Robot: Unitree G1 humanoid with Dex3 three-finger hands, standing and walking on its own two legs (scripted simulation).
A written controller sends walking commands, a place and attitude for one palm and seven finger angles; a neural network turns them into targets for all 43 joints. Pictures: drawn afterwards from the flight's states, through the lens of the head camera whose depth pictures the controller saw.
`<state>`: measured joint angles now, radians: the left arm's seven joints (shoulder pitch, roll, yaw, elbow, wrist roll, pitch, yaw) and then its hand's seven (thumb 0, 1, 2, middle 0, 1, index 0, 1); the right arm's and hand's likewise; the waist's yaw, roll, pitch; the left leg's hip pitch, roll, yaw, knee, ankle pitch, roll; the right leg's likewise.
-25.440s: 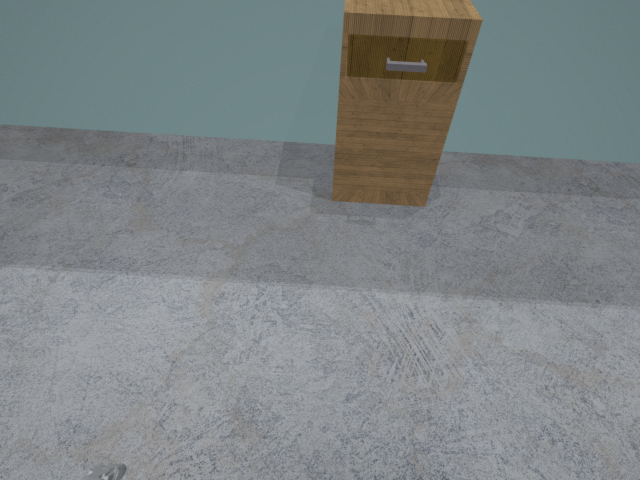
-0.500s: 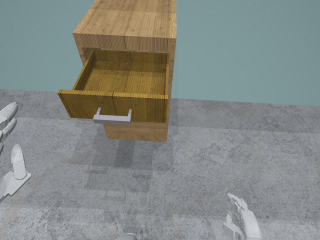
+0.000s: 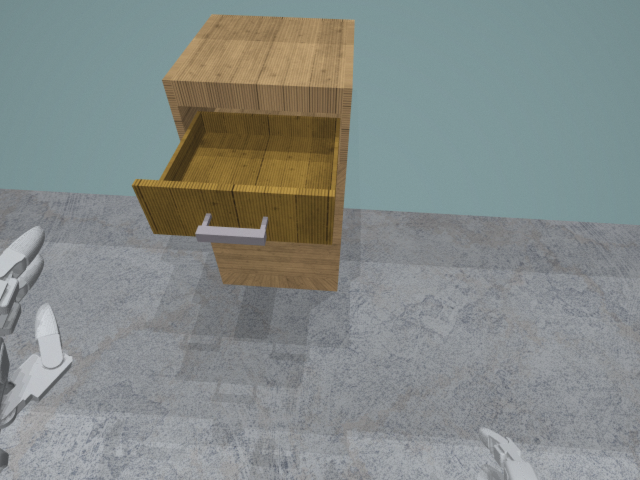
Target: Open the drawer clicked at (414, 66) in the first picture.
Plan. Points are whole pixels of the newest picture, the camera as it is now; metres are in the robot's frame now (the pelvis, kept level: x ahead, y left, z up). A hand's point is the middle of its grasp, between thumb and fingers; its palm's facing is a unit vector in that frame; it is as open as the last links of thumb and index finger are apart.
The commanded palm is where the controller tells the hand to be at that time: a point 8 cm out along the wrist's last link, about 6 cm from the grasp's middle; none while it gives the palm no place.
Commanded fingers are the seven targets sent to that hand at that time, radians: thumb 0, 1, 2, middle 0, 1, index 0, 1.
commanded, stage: let the arm hang, fingers relaxed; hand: left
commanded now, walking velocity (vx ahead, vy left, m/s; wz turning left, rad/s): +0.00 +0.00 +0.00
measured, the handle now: (233, 227) +0.59 +0.19 -0.09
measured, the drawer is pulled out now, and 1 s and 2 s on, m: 0.30 0.30 0.30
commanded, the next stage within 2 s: look to check the result in 1.18 s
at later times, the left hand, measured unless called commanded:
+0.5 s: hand out of the picture +0.01 +0.19 -0.17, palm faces +0.09 -0.97 -0.21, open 7.0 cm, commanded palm none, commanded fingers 0.00 0.90 0.90 -0.20 -0.30 -0.20 -0.30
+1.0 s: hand out of the picture +0.01 +0.19 -0.17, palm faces +0.05 -0.98 -0.19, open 7.3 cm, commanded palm none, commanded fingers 0.00 0.90 0.90 -0.20 -0.30 -0.20 -0.30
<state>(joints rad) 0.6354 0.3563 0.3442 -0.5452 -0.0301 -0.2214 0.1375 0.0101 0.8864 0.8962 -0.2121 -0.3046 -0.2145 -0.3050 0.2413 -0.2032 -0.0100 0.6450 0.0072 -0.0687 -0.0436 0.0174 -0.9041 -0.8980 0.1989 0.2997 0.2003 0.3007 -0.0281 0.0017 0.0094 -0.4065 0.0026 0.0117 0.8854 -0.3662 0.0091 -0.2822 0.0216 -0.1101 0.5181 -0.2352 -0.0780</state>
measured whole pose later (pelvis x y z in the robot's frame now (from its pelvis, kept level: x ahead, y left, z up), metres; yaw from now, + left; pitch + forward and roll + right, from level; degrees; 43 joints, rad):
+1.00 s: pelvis +0.01 +0.02 +0.01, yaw +1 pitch -2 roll +0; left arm 0.27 0.14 0.01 1.11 0.01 0.01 0.04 0.01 0.92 0.90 -0.20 -0.30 -0.20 -0.30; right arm 0.31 -0.10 -0.01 1.11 -0.02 0.00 -0.04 0.01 -0.91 -0.90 0.20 0.30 0.20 0.30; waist -0.01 0.01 0.05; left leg -0.18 0.00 -0.01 0.44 -0.22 0.00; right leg -0.19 0.03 0.05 0.43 -0.21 -0.01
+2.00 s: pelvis +0.02 +0.01 +0.01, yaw +0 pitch -2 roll +0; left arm 0.26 0.13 0.02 1.12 0.01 0.00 0.04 0.00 0.91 0.90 -0.20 -0.30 -0.20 -0.30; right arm 0.29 -0.12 -0.02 1.12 -0.01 0.00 -0.04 0.01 -0.91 -0.90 0.20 0.30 0.20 0.30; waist -0.01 0.01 0.07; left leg -0.16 0.01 -0.01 0.42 -0.23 -0.01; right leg -0.17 0.05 0.05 0.42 -0.22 -0.03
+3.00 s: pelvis +0.03 +0.01 +0.01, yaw +0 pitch -2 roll +0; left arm 0.25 0.14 0.02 1.13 0.01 0.00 0.04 0.00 0.91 0.90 -0.20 -0.30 -0.20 -0.30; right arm 0.27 -0.12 -0.02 1.12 -0.01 0.00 -0.04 0.01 -0.91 -0.90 0.20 0.30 0.20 0.30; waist -0.01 0.00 0.08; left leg -0.14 0.01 -0.01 0.40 -0.23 -0.01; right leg -0.15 0.04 0.05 0.41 -0.22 -0.02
